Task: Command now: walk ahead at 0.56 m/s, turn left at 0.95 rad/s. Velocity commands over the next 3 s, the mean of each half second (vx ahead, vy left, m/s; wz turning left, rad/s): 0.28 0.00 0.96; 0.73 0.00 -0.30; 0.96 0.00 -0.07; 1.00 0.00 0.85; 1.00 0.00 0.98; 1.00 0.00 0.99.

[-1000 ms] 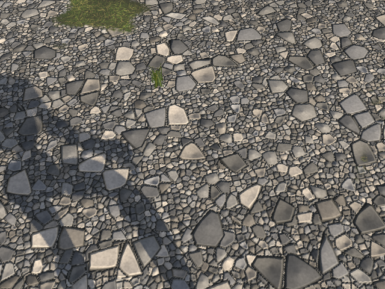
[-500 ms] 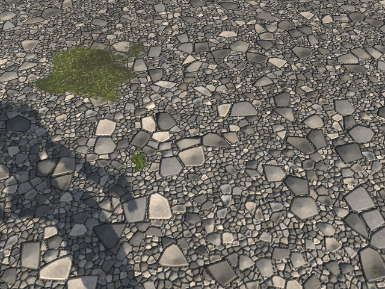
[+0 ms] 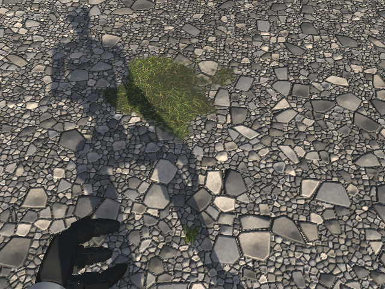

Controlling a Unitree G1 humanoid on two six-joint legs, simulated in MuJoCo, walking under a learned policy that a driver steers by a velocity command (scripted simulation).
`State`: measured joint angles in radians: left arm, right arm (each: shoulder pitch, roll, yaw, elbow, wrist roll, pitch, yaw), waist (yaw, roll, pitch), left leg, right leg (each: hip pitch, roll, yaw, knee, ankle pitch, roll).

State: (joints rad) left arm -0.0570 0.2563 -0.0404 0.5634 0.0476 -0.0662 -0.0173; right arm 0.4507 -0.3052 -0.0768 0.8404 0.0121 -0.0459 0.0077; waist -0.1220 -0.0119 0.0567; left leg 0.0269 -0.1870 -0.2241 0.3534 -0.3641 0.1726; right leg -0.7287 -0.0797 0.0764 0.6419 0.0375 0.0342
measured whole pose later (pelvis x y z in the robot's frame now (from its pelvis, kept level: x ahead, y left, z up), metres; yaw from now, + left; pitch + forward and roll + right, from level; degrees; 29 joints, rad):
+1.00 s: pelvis +0.51 +0.11 -0.03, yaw +18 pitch +2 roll +1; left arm 0.12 0.29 0.05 0.75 0.02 0.01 -0.09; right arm 0.43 -0.27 -0.04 0.85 -0.04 -0.07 -0.02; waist -0.02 -0.01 0.02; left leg 0.29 0.02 0.31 0.23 -0.49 -0.05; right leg -0.65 -0.02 -0.16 0.74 -0.17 -0.16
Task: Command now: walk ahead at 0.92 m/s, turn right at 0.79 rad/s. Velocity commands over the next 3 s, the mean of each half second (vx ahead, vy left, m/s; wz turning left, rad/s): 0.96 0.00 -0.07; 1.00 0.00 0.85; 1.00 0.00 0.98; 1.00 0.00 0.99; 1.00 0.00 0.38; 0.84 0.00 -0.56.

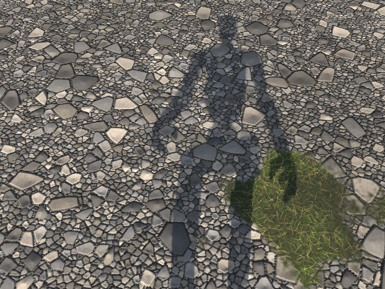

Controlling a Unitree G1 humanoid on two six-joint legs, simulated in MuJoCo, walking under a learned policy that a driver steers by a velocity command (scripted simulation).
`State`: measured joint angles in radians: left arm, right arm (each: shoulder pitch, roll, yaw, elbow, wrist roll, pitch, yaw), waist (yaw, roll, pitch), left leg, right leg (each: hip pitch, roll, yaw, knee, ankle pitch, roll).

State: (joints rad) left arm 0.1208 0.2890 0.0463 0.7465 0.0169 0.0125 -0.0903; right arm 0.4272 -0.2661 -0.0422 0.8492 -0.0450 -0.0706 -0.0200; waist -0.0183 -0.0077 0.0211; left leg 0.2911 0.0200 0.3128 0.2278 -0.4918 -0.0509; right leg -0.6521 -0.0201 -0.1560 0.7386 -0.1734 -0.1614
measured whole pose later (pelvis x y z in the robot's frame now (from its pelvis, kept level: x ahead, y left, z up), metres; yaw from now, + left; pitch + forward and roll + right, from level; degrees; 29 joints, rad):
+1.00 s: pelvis +0.97 -0.04 +0.02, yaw +25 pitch +3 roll -1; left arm 0.09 0.29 0.00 0.63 0.06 -0.08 0.02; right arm 0.36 -0.37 -0.08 0.84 0.00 -0.06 0.01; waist -0.08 0.02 0.03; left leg -0.24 -0.12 -0.14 1.19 -0.39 0.12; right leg -0.45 -0.03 -0.01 0.60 -0.20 0.03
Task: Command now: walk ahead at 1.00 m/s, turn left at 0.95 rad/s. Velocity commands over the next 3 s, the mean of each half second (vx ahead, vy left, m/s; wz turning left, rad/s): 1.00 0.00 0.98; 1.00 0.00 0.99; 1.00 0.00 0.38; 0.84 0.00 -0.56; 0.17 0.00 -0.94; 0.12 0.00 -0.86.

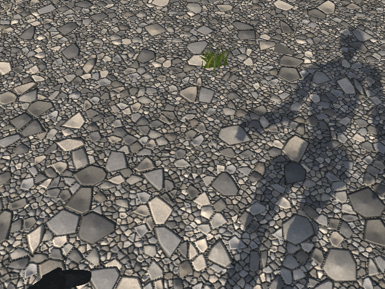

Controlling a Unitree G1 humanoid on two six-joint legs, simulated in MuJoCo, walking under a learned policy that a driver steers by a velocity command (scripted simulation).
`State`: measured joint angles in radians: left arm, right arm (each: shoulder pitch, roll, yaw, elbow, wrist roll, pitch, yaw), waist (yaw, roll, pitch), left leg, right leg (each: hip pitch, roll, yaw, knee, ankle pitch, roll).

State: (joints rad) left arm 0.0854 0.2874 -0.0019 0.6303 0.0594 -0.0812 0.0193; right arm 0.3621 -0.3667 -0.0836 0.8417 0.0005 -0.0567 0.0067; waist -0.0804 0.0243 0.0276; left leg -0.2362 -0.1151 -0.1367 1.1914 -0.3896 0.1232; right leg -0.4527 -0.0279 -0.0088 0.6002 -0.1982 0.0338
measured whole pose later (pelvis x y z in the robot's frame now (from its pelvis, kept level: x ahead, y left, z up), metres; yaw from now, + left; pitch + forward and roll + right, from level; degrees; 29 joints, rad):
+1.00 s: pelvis +0.86 +0.25 +0.01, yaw +57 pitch +1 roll -3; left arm 0.44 0.32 0.06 0.83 0.03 -0.08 0.00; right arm 0.07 -0.37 -0.05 0.62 -0.03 0.01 0.07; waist 0.05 0.06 0.01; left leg -0.75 0.04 0.01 1.23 -0.17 0.10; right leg -0.04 -0.02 -0.19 0.37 -0.33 0.04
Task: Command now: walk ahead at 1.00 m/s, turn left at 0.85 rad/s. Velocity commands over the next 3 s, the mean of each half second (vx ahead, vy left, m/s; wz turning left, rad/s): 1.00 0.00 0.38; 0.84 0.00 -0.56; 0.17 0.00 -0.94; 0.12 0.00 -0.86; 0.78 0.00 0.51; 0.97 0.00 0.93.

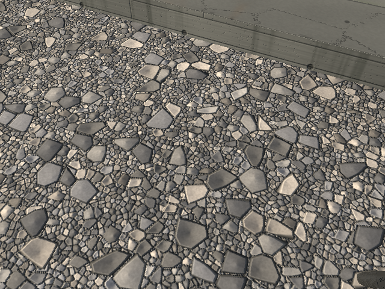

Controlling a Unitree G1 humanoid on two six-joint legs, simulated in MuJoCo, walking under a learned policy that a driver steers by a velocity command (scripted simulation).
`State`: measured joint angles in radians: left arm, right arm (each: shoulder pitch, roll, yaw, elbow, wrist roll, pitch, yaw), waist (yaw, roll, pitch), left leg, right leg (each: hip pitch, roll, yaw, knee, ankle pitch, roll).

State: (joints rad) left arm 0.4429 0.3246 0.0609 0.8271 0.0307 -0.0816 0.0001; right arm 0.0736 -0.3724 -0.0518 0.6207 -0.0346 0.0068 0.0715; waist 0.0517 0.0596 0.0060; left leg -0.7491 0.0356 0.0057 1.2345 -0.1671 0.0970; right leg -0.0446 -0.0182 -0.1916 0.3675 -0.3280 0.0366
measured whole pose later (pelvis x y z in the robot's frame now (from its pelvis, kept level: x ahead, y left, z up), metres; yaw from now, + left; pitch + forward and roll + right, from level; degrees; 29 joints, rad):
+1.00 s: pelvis +0.96 +0.09 -0.01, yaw -11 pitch +1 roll -1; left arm 0.49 0.30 0.08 0.84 -0.04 -0.04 0.02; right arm -0.05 -0.26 0.02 0.58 0.00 -0.12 -0.01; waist 0.13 0.01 0.06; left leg -0.57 0.01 -0.16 0.43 0.13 -0.06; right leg -0.04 0.14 0.25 0.49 -0.44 -0.07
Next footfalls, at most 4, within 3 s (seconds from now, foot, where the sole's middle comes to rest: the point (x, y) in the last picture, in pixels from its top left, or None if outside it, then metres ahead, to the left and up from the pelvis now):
0.20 left None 0.36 0.07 -0.77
0.64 right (213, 200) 0.85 0.00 -0.77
1.02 left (174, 129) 1.23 0.19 -0.77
1.46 right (228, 145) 1.14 -0.06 -0.77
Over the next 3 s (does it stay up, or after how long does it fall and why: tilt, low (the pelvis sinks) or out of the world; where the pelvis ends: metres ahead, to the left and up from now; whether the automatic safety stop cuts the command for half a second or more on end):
stays up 1.62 -0.31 0.01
